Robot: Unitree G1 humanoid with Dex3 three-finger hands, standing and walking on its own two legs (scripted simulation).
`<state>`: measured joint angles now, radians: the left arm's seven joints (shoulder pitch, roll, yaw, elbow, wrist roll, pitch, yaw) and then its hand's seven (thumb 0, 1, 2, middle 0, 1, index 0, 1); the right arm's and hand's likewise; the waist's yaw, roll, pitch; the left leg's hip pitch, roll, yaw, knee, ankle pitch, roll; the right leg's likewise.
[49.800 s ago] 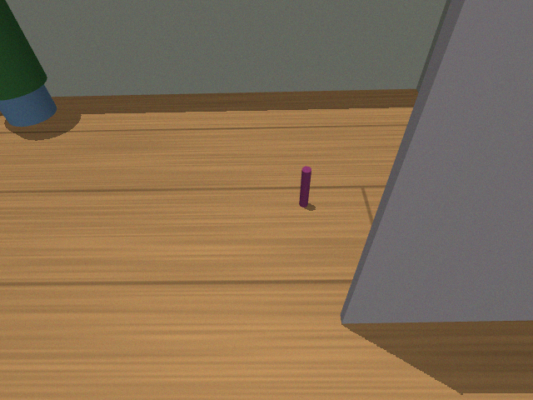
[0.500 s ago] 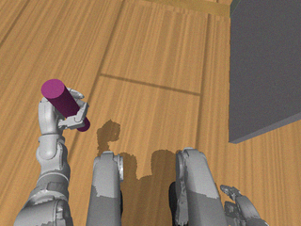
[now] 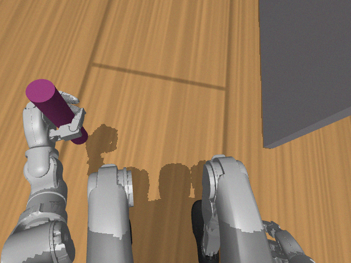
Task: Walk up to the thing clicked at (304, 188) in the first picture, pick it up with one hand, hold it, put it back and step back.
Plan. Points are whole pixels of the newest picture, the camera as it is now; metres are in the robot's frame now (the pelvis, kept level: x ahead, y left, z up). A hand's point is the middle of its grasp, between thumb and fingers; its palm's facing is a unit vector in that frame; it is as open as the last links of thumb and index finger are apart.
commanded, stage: crouch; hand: left
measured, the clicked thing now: (64, 119) +0.43 +0.23 -0.05
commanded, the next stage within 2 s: lower in 0.28 s
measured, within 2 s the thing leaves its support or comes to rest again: rests again in 1.72 s
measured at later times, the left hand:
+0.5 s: hand (75, 126) +0.43 +0.22 -0.10, palm faces +0.14 -0.99 -0.02, open 5.7 cm
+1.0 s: hand (82, 132) +0.44 +0.23 -0.16, palm faces +0.17 -0.99 -0.02, open 5.7 cm
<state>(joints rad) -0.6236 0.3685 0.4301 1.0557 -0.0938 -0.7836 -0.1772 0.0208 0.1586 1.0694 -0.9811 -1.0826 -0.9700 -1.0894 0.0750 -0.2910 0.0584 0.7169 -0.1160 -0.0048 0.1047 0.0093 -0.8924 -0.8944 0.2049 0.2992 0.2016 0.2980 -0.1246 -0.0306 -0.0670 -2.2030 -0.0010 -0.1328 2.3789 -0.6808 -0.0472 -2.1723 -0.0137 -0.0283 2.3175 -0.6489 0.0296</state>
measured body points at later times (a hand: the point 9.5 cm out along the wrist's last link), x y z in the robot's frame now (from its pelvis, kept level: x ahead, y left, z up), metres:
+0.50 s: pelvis +0.00 +0.01 -0.03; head +0.21 +0.08 +0.36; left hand +0.42 +0.28 -0.10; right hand +0.14 -0.27 -0.13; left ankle +0.09 +0.14 -0.31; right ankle +0.11 -0.13 -0.30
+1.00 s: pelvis +0.00 +0.01 -0.05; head +0.23 +0.12 +0.32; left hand +0.43 +0.28 -0.16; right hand +0.11 -0.27 -0.13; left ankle +0.09 +0.14 -0.31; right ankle +0.11 -0.13 -0.30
